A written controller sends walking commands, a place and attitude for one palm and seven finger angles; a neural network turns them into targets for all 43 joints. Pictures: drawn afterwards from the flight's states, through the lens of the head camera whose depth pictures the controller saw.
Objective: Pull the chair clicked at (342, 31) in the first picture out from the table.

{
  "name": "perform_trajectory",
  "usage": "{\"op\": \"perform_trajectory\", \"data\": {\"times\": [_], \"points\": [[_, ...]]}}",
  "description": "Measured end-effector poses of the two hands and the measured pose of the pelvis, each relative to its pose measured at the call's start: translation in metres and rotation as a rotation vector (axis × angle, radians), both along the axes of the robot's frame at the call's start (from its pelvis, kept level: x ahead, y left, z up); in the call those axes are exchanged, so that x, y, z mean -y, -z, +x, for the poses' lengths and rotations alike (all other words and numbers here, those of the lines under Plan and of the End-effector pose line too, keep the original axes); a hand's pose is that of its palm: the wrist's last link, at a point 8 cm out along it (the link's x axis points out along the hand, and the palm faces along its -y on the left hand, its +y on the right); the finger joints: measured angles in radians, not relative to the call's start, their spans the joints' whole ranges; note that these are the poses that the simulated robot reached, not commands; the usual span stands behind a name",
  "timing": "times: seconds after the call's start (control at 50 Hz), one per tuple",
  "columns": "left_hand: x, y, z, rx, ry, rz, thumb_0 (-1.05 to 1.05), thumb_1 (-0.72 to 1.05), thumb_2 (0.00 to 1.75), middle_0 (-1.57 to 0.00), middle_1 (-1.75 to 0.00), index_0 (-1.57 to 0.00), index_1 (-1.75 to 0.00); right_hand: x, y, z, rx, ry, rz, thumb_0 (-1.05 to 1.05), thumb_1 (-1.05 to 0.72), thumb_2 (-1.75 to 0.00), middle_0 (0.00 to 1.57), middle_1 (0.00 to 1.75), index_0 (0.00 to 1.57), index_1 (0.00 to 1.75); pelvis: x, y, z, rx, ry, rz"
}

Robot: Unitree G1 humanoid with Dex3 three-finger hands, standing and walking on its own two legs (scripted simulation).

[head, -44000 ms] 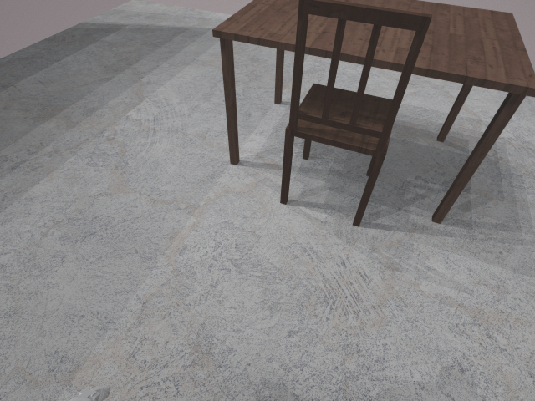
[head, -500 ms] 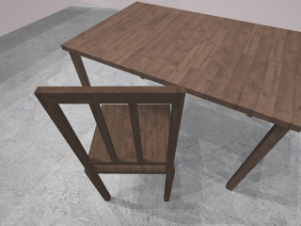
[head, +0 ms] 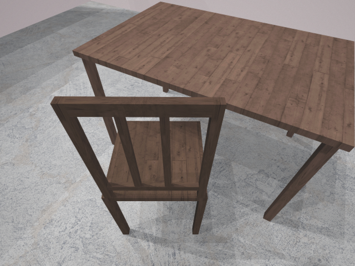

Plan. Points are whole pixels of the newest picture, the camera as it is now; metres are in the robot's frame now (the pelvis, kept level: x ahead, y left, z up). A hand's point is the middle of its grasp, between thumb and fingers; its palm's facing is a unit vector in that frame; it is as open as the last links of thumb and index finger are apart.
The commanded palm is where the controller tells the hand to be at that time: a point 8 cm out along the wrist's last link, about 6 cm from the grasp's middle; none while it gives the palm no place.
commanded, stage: look again from close up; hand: left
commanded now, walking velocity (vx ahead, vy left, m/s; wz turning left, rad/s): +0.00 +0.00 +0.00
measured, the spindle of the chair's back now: (130, 156) +0.42 +0.17 -0.05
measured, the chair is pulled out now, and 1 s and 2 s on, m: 0.21 0.21 0.21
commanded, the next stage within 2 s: shuffle to correct the standing spot in 0.54 s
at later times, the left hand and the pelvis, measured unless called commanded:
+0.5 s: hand out of the picture -0.02 +0.18 -0.18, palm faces +0.02 -0.98 -0.17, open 7.4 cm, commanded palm none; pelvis -0.01 +0.02 +0.00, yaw +0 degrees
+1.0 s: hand out of the picture -0.01 +0.23 -0.18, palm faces +0.06 -0.97 -0.25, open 7.4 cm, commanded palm none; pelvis -0.02 +0.05 -0.01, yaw +2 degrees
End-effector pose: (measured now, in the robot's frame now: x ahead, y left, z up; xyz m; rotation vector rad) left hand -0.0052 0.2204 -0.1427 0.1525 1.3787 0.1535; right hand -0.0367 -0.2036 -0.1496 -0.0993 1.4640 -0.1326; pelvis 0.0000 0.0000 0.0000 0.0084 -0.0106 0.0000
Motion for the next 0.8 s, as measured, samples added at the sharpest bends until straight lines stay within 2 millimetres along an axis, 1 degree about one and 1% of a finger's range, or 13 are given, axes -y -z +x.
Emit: {"op": "perform_trajectory", "data": {"times": [0.14, 0.28, 0.48, 0.7, 0.8], "points": [[0.000, 0.003, -0.012, -0.025, -0.006, -0.021, 0.01, 0.92, 0.90, -0.20, -0.30, -0.20, -0.30, -0.006, -0.001, 0.001, 0.010, 0.001, -0.009, 0.00, -0.91, -0.90, 0.20, 0.30, 0.20, 0.30, -0.007, 0.000, -0.003, 0.001, 0.002, -0.001], [-0.003, 0.005, -0.017, -0.032, -0.010, -0.029, 0.01, 0.92, 0.90, -0.20, -0.30, -0.20, -0.30, -0.012, -0.002, 0.005, 0.028, -0.002, -0.013, 0.00, -0.91, -0.90, 0.20, 0.30, 0.20, 0.30, -0.013, 0.000, -0.005, 0.003, 0.002, 0.000], [-0.009, 0.005, -0.017, -0.029, -0.010, -0.027, 0.01, 0.91, 0.90, -0.20, -0.30, -0.19, -0.30, -0.019, -0.001, 0.009, 0.039, -0.004, -0.010, 0.00, -0.91, -0.90, 0.20, 0.30, 0.20, 0.30, -0.019, 0.001, -0.006, 0.002, 0.003, 0.000], [-0.013, 0.005, -0.015, -0.026, -0.007, -0.023, 0.01, 0.92, 0.90, -0.20, -0.30, -0.19, -0.30, -0.020, -0.001, 0.007, 0.033, 0.000, -0.015, 0.00, -0.91, -0.90, 0.20, 0.30, 0.20, 0.30, -0.022, 0.001, -0.006, 0.002, 0.002, -0.001], [-0.022, 0.005, -0.014, -0.010, -0.029, -0.003, 0.01, 0.92, 0.90, -0.20, -0.30, -0.20, -0.30, -0.018, 0.002, 0.007, 0.016, -0.020, -0.018, 0.00, -0.91, -0.90, 0.20, 0.30, 0.20, 0.30, -0.024, 0.004, -0.010, -0.005, -0.012, 0.003]]}}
